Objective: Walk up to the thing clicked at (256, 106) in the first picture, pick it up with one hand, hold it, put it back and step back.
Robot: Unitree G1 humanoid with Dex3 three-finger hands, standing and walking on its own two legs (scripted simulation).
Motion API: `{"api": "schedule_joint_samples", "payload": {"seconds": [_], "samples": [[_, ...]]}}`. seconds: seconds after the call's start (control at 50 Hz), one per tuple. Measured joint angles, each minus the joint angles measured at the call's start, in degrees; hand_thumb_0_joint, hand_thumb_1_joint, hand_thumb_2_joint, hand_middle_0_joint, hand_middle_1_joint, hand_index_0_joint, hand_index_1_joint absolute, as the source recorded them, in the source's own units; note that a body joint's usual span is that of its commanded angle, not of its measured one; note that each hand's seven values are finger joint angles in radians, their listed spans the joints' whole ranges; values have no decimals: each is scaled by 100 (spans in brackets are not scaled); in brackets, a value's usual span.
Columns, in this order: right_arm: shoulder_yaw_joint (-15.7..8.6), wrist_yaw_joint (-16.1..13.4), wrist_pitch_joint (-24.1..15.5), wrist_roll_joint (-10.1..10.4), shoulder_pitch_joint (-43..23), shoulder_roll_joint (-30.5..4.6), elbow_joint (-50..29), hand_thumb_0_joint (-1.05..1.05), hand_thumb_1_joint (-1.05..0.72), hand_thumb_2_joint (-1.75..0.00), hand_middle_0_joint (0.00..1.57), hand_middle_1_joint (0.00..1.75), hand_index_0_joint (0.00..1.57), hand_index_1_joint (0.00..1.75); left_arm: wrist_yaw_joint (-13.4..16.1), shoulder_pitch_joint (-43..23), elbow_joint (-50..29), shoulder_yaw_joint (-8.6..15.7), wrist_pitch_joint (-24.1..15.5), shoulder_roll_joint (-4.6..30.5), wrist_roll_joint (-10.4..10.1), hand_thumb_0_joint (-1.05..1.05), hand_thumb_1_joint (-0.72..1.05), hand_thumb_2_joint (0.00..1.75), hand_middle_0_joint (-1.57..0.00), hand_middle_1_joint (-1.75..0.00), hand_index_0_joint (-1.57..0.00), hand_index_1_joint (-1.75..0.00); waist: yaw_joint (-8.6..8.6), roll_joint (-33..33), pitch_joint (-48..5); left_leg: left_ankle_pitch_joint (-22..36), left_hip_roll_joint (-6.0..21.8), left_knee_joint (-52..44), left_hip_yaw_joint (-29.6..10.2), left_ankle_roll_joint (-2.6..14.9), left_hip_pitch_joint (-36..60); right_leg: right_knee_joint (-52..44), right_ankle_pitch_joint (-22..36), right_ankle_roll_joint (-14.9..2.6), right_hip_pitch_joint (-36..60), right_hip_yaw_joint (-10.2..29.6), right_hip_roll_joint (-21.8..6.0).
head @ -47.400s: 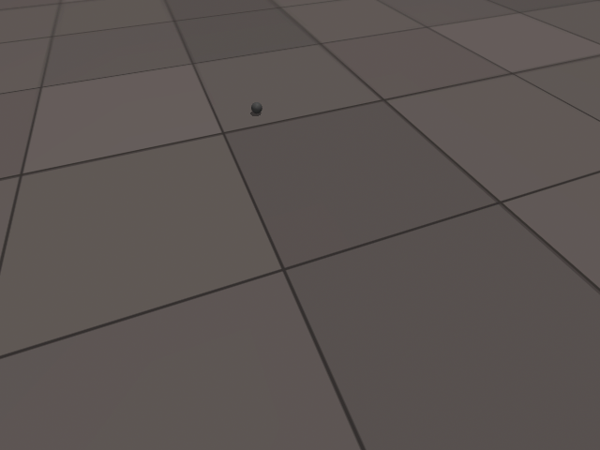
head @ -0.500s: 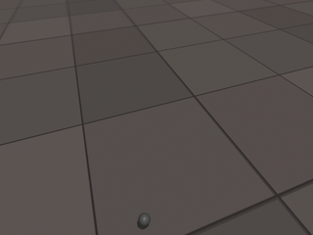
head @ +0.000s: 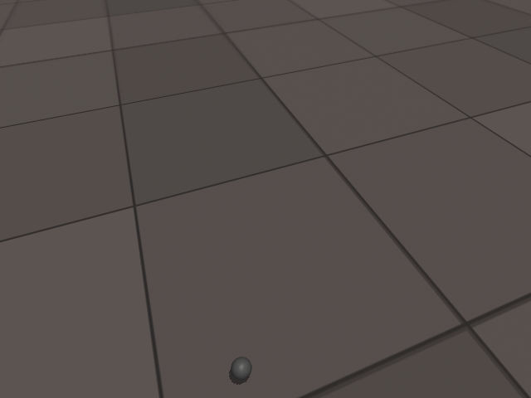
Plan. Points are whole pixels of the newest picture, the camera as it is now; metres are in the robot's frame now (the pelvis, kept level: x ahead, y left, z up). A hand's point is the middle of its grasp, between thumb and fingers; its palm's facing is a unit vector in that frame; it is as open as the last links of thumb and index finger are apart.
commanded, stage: stand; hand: left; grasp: from above
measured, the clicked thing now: (241, 368) +0.41 +0.13 -0.75
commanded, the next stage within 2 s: step back in 1.02 s
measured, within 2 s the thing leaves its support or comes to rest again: neither
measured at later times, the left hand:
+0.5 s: hand out of the picture +0.08 +0.25 -0.16, palm faces +0.02 -0.94 -0.33, open 7.4 cm
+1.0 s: hand out of the picture +0.07 +0.25 -0.16, palm faces +0.00 -0.94 -0.34, open 7.4 cm
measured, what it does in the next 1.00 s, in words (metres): stands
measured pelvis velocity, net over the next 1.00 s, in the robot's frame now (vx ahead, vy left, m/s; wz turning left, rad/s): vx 0.00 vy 0.00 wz -0.01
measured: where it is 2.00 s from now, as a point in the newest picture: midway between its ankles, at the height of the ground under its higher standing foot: outside the picture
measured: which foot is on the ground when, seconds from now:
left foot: down 0.00-1.00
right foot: down 0.00-1.00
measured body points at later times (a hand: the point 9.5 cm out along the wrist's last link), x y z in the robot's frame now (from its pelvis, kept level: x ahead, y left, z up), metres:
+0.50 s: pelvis +0.01 +0.00 +0.00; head +0.01 +0.00 +0.45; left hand +0.08 +0.29 -0.13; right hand +0.08 -0.29 -0.14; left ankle +0.01 +0.12 -0.75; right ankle -0.01 -0.12 -0.75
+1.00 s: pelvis +0.00 +0.00 +0.00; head +0.01 +0.00 +0.45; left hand +0.07 +0.30 -0.13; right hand +0.07 -0.30 -0.14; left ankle +0.01 +0.12 -0.75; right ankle -0.01 -0.12 -0.75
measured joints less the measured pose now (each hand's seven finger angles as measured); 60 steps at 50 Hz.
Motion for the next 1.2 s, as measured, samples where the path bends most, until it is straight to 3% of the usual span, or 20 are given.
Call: {"api": "schedule_joint_samples", "payload": {"seconds": [1.02, 1.18, 1.2], "samples": [[39, 68, -19, 25, -57, -116, -22, 1, -90, -90, 20, 30, 20, 30, -60, -29, -129, -81, -34, 171, -42, 1, 91, 90, -20, -30, -20, -30, -31, -37, -86, 26, 12, -101, 46, -8, 51, -46, 14, -7, 9, 47, 7], [-127, 126, 193, 129, -352, -356, -497, 1, -90, -90, 20, 30, 20, 30, -34, -225, -752, 66, 75, 358, -116, 1, 91, 90, -20, -30, -20, -30, -91, 16, 442, -293, 35, 1242, 18, 68, -909, 674, -105, -33, -677, 32, 79], [-155, 129, 227, 118, -363, -391, -556, 1, -90, -90, 20, 30, 20, 30, -26, -248, -839, 76, 98, 388, -96, 1, 91, 90, -20, -30, -20, -30, -72, -17, 498, -558, -30, 1579, 16, 85, -1034, 779, -123, -20, -767, 70, 49]]}}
